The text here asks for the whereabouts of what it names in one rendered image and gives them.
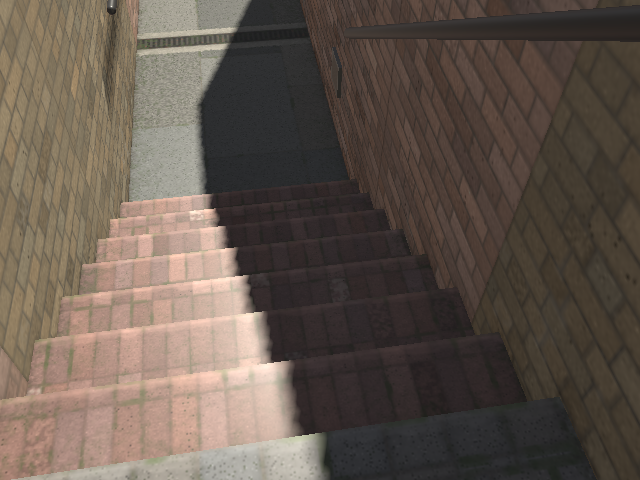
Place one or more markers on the stairs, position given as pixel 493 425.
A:
pixel 231 318

